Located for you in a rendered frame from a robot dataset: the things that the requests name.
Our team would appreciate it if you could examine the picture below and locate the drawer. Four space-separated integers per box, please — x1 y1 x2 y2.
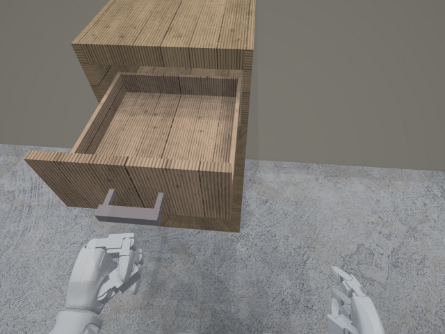
23 72 242 219

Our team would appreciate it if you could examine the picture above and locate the robot left hand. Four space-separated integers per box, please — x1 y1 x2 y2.
65 233 145 315

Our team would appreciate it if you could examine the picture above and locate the cabinet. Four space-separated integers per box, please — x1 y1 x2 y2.
71 0 256 233

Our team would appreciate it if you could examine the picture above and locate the left robot forearm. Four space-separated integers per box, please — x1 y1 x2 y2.
49 308 103 334

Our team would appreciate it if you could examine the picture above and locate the handle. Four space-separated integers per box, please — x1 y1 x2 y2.
95 189 165 226

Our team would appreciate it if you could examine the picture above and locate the robot right hand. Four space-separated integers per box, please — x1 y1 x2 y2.
327 266 385 334

